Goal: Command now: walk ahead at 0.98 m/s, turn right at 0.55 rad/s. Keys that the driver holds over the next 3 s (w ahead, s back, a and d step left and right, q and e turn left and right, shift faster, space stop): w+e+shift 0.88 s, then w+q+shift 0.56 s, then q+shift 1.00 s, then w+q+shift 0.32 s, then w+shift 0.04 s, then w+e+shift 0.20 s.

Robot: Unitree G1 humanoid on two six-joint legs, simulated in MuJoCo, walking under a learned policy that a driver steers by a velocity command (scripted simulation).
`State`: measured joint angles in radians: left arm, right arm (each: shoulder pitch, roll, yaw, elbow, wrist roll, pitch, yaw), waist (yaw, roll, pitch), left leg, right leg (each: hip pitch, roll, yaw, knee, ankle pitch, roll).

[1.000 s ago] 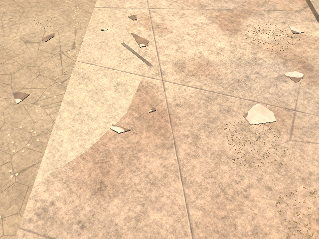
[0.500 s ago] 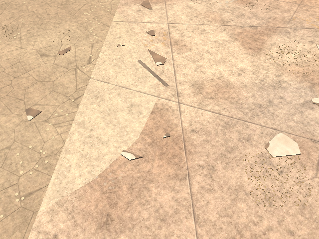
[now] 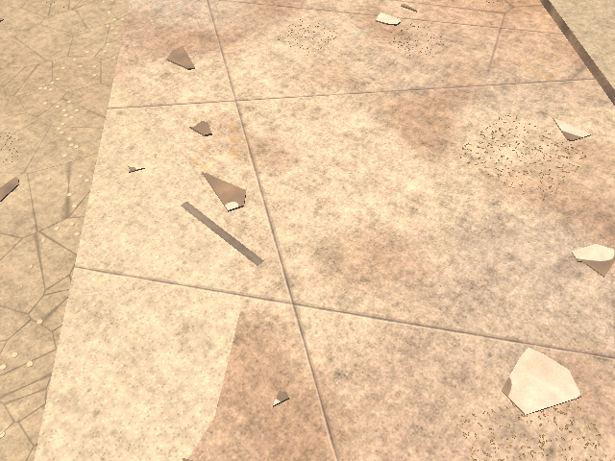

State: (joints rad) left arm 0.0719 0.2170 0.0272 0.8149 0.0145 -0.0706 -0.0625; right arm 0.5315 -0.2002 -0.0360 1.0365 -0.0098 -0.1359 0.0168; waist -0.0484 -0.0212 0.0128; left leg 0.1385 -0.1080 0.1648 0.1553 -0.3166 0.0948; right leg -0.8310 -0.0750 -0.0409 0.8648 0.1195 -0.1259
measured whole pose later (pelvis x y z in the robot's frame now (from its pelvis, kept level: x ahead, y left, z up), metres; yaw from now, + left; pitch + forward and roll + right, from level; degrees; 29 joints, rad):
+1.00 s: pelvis +0.86 -0.22 -0.02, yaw -49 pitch +2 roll +1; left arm -0.09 0.27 0.00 0.60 0.05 -0.03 -0.08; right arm 0.56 -0.25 -0.02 0.94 -0.03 -0.09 -0.01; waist -0.09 -0.02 0.04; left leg 0.27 0.04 0.31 0.28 -0.44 -0.07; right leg -0.66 0.03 -0.11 0.71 -0.12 -0.20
